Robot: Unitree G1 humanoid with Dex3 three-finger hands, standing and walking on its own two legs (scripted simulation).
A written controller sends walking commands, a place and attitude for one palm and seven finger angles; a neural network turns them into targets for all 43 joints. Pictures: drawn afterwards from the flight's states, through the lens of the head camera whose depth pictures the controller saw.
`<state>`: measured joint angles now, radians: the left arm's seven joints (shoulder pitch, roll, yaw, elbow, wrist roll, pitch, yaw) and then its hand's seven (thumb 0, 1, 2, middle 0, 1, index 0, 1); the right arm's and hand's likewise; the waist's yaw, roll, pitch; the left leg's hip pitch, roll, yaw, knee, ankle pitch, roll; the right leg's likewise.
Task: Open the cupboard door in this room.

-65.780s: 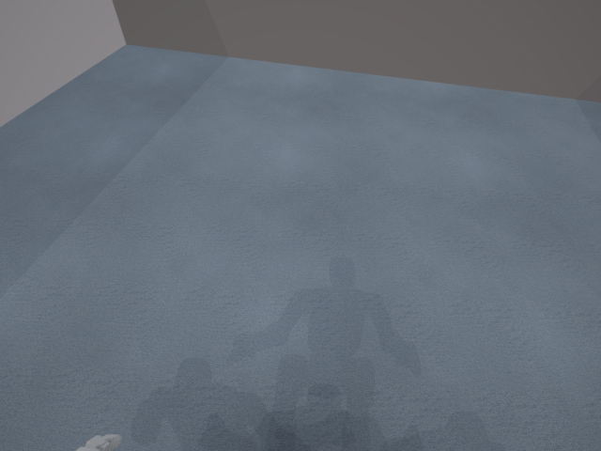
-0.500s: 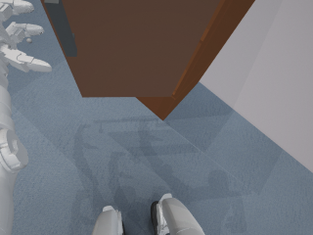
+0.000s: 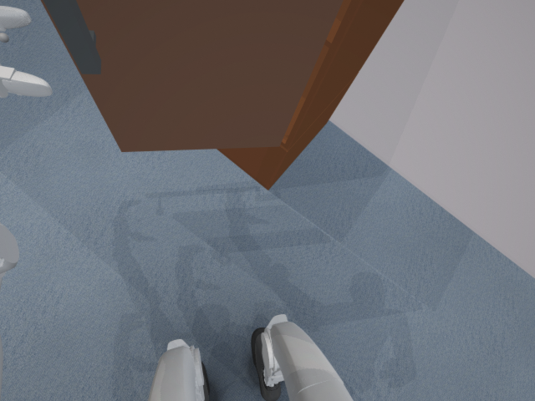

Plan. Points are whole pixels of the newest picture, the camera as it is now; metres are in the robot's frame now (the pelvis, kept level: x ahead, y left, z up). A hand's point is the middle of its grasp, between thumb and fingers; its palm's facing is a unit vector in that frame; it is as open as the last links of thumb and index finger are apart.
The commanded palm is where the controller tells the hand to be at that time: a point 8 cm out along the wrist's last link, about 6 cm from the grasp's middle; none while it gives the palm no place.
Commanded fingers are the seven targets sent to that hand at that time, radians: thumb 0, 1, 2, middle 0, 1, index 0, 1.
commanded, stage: slide the fingers in behind the handle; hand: left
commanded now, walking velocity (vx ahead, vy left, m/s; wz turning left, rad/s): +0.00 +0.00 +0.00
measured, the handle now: (71, 8) +0.62 +0.16 +0.08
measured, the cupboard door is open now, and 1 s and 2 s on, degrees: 46 45 44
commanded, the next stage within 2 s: close the thumb around the handle in 1.70 s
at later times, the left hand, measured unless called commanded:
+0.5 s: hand (28, 39) +0.57 +0.21 +0.08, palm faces -0.03 -1.00 -0.01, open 14.0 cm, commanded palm +0.56 +0.23 +0.08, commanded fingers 0.00 -0.50 0.30 -0.30 -1.20 -0.30 -1.20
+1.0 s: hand (82, 43) +0.57 +0.15 +0.08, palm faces -0.03 -1.00 +0.02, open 14.0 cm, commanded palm +0.55 +0.19 +0.08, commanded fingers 0.00 -0.50 0.30 -0.30 -1.20 -0.30 -1.20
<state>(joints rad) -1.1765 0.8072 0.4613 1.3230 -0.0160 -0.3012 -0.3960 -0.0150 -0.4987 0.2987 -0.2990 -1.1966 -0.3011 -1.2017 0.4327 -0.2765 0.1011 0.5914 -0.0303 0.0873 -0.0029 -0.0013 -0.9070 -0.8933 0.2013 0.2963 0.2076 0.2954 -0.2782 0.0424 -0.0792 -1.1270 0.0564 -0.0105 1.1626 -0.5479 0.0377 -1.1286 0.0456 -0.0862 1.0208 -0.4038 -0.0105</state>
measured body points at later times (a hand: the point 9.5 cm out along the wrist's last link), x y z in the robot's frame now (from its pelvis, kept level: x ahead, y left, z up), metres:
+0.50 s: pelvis +0.01 +0.01 +0.00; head +0.19 +0.04 +0.42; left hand +0.57 +0.26 +0.08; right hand -0.04 -0.24 -0.09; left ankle -0.02 +0.09 -0.65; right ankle +0.03 -0.12 -0.65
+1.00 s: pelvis +0.01 +0.00 +0.00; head +0.18 +0.03 +0.42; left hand +0.57 +0.21 +0.08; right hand -0.02 -0.26 -0.09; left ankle -0.02 +0.09 -0.65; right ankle +0.03 -0.12 -0.65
